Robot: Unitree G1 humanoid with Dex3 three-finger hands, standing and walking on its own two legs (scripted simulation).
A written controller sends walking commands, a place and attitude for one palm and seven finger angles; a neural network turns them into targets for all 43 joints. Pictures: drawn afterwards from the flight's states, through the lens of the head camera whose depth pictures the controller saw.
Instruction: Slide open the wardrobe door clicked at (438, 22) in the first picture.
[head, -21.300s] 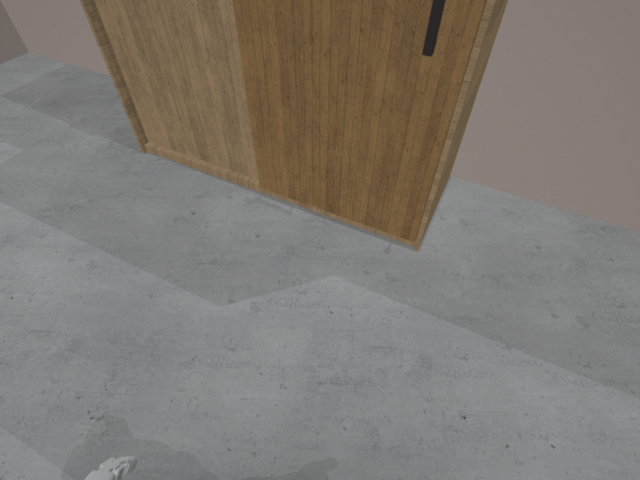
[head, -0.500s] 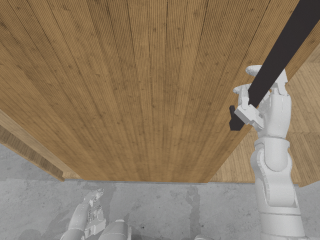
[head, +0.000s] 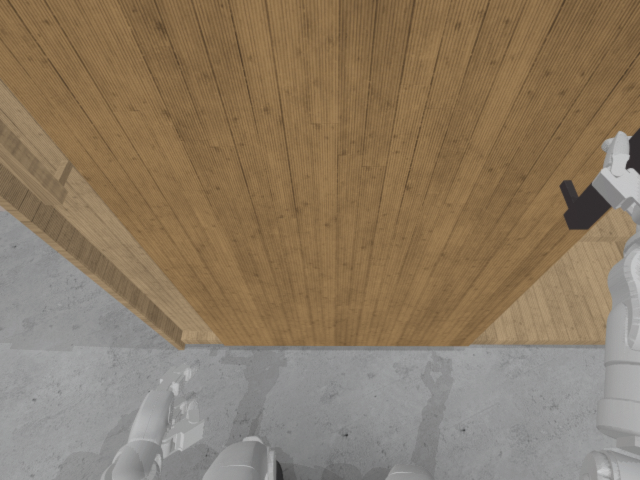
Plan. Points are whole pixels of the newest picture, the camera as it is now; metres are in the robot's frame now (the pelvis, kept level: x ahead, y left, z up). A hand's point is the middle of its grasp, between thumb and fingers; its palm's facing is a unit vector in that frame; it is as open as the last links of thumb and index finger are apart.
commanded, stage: stop walking and hold the door there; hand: right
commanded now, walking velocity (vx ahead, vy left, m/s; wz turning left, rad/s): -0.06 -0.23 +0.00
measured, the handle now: out of the picture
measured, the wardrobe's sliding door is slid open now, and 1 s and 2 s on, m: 0.58 0.58 0.58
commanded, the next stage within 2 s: none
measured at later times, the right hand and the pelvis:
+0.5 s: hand (613, 172) +0.37 -0.31 +0.16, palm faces +0.56 +0.80 -0.22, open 6.8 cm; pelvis -0.02 +0.02 +0.00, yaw +4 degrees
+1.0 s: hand (615, 170) +0.37 -0.31 +0.16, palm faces +0.56 +0.80 -0.20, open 6.6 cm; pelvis -0.06 +0.02 -0.01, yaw +8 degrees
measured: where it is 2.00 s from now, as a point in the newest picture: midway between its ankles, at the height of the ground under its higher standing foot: outside the picture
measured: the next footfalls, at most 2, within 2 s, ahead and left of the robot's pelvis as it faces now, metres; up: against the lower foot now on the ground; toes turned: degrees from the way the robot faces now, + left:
left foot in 0.06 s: +0.08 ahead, +0.17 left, +0.00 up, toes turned +6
right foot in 0.32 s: +0.06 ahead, -0.07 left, +0.00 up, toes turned -3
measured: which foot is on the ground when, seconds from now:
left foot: up 0.00-0.04, down 0.06-0.34, up 0.36-0.64, down 0.66-1.00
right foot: down 0.00-0.06, up 0.08-0.30, down 0.32-1.00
